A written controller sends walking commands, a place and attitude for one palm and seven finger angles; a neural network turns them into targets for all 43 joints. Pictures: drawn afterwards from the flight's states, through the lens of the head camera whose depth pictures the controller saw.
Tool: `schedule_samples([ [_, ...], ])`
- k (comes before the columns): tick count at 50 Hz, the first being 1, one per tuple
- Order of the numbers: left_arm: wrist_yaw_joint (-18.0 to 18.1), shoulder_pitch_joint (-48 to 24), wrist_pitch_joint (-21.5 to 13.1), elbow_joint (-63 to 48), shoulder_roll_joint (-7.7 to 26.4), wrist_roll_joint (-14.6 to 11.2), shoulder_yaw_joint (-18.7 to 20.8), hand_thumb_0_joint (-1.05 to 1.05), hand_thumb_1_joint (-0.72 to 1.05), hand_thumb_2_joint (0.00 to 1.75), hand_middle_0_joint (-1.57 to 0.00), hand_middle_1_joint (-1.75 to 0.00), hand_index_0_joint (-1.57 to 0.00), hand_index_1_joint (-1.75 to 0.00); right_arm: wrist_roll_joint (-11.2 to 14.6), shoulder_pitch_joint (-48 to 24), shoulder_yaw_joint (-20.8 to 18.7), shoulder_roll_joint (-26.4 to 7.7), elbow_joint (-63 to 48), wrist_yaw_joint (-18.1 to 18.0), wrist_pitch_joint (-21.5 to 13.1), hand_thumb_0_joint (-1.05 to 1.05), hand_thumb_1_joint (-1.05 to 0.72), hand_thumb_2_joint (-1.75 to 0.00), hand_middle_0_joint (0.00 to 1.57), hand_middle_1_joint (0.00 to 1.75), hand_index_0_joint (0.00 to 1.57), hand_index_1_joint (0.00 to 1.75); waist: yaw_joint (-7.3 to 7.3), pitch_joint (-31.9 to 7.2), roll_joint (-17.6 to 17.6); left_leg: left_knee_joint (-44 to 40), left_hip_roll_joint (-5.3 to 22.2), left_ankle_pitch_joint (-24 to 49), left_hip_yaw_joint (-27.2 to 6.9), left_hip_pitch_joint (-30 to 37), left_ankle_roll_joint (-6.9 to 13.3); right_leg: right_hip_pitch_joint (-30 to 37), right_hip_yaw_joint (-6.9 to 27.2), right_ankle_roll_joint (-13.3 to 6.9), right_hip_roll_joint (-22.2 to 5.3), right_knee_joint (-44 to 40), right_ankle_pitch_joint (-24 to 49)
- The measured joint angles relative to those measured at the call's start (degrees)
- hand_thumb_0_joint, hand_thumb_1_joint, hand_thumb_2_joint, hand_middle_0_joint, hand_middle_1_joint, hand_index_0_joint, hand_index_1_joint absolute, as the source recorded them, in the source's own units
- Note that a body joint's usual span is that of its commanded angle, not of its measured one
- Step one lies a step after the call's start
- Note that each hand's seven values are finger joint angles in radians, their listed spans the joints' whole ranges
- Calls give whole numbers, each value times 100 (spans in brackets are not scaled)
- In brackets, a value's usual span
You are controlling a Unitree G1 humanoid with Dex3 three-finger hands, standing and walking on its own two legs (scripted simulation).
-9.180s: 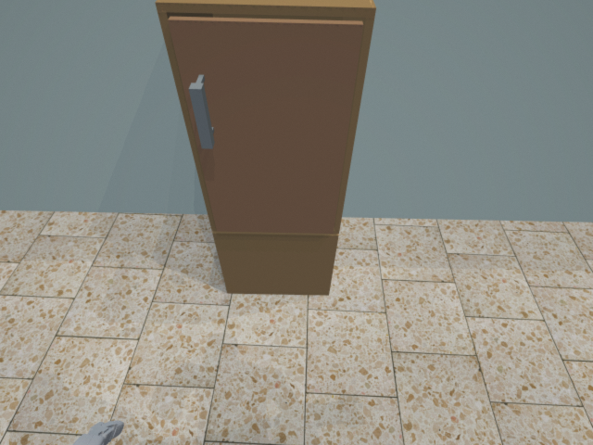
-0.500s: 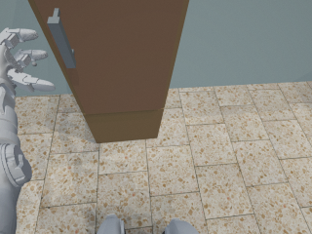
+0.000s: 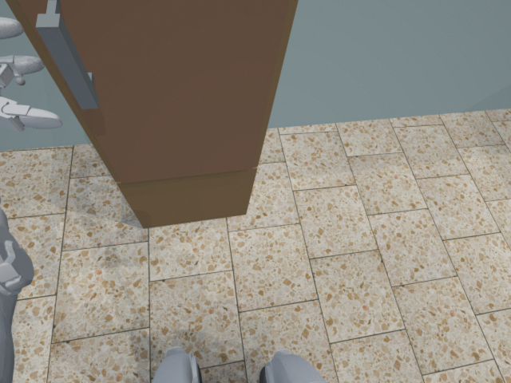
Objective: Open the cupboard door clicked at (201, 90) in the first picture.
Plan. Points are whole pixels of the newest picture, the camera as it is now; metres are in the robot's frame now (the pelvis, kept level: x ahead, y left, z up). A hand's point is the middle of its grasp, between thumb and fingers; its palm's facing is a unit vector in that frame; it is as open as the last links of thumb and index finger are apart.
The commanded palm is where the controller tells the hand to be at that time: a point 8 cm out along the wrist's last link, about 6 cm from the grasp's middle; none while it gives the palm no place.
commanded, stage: move the hooked fingers beside the handle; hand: left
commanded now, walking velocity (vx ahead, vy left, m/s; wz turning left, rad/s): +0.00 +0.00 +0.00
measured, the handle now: (73, 56) +0.57 +0.21 +0.11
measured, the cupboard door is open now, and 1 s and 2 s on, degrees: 0 0 0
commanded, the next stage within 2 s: slide the fingers in behind the handle in 0.88 s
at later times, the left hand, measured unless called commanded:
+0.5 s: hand (25, 93) +0.50 +0.25 +0.12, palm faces +0.09 -1.00 +0.00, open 14.0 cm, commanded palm +0.49 +0.30 +0.11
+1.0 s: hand (23, 82) +0.52 +0.26 +0.11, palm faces +0.09 -1.00 -0.02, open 14.0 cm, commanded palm +0.50 +0.30 +0.11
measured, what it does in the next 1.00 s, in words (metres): stands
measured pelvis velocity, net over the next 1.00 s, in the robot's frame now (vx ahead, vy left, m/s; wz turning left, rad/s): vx -0.02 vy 0.00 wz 0.01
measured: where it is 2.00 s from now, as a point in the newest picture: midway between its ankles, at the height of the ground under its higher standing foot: outside the picture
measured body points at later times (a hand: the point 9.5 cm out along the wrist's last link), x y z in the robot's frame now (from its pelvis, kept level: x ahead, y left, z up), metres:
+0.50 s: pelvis -0.02 +0.00 +0.00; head +0.10 +0.03 +0.43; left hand +0.49 +0.31 +0.12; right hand +0.00 -0.27 -0.10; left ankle +0.02 +0.11 -0.69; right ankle -0.03 -0.14 -0.69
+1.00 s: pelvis -0.02 +0.00 -0.01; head +0.12 +0.03 +0.42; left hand +0.51 +0.31 +0.12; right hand -0.06 -0.27 -0.10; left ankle +0.02 +0.11 -0.69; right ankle -0.03 -0.14 -0.69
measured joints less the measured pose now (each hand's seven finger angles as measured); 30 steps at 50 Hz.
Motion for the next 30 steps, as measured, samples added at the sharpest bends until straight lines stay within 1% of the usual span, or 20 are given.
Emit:
schedule_samples([
  [4,40,154,-2,-107,-197,-42,-71,-1,-50,30,-30,-120,-30,-120,12,-33,-10,39,6,42,35,1,-90,-90,21,30,20,30,62,-38,1,-10,-23,-34,-18,114,14,147,-20,15,-18,-56,-19],
  [8,128,247,-27,-186,-325,-53,-130,-1,-50,30,-30,-120,-30,-120,10,-125,-27,48,-8,60,40,1,-90,-90,21,30,20,30,98,-84,-6,-5,-46,-50,-34,185,23,239,-37,24,-36,-69,-33],
  [15,219,147,-74,-88,-449,-77,-388,-1,-50,30,-30,-120,-30,-120,18,-310,-46,9,-35,63,17,1,-90,-90,21,30,20,30,150,-73,-2,36,-91,-25,-92,204,31,284,-95,30,-71,-18,-44],
  [19,254,54,-108,18,-503,-80,-448,-1,-50,30,-30,-120,-30,-120,21,-386,-28,-19,-38,49,-3,1,-90,-90,21,30,20,30,150,-43,-13,56,-108,14,-108,169,30,240,-111,27,-86,44,-36],
  [23,328,-122,-130,194,-454,-6,-428,-1,-50,30,-30,-120,-30,-120,23,-429,3,-43,-37,20,-43,1,-90,-90,21,30,20,30,91,12,-17,107,-110,53,-142,67,20,134,-140,13,-83,130,-28],
  [27,388,-284,-171,327,-257,84,-334,-1,-50,30,-30,-120,-30,-120,25,-417,33,-59,-28,-11,-87,1,-90,-90,21,30,20,30,-1,67,-23,161,-85,84,-155,-58,5,-7,-146,-5,-58,216,-14],
  [30,366,-373,-205,363,-109,125,-274,-1,-50,30,-30,-120,-30,-120,25,-348,40,-70,7,-30,-102,1,-90,-90,21,30,20,30,-45,84,-14,191,-61,98,-163,-141,-8,-97,-147,-18,-34,252,-1],
])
